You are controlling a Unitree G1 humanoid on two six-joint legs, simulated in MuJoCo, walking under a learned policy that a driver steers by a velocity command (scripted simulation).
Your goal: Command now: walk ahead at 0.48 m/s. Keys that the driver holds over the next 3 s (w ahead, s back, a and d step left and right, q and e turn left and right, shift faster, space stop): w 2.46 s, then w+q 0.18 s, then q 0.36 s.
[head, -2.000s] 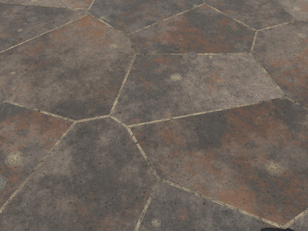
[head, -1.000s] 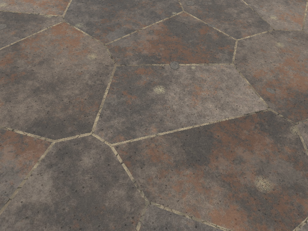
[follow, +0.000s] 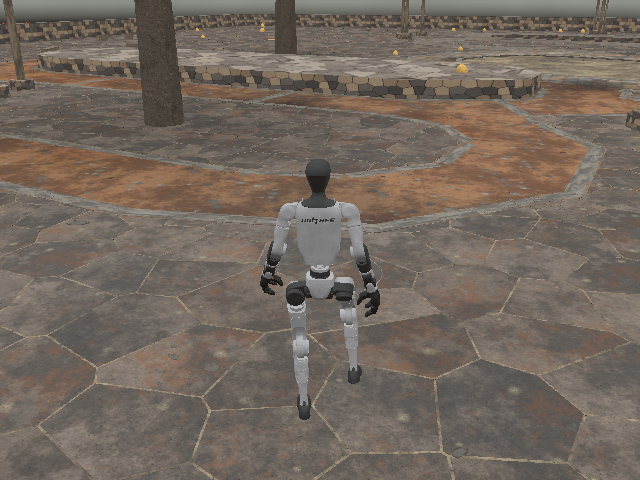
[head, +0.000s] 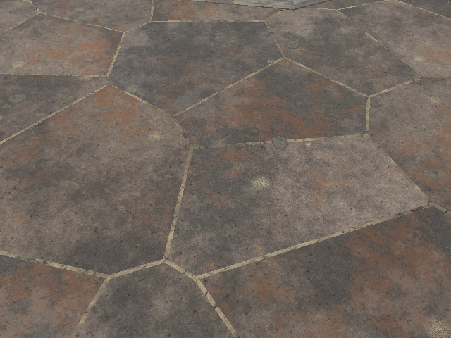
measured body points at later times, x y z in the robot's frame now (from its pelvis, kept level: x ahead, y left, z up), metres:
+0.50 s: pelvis +0.30 -0.06 +0.00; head +0.32 -0.07 +0.45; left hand +0.34 +0.21 -0.13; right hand +0.42 -0.34 -0.13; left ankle +0.36 +0.11 -0.67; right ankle +0.31 -0.15 -0.75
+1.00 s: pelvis +0.60 +0.01 +0.00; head +0.62 +0.03 +0.44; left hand +0.70 +0.29 -0.14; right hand +0.65 -0.26 -0.13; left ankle +0.62 +0.09 -0.75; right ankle +0.60 -0.15 -0.67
